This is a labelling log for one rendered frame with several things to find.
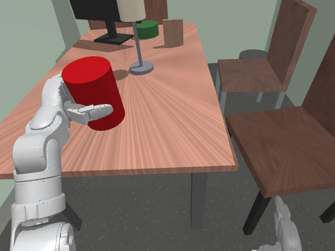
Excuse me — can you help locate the left robot hand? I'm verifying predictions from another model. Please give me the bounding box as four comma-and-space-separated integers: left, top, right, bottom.
41, 71, 113, 125

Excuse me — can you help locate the table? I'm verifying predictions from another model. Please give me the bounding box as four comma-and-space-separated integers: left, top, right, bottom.
0, 22, 239, 232

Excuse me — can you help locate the chair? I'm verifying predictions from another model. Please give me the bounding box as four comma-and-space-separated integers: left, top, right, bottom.
226, 34, 335, 235
215, 0, 317, 115

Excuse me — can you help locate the desk lamp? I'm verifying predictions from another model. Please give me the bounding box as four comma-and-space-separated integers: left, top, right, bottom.
116, 0, 154, 75

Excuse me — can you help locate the right robot hand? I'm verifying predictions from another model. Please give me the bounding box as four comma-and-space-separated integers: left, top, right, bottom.
252, 196, 302, 251

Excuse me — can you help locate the left robot arm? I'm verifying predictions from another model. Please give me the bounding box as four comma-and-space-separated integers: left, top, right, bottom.
9, 105, 76, 251

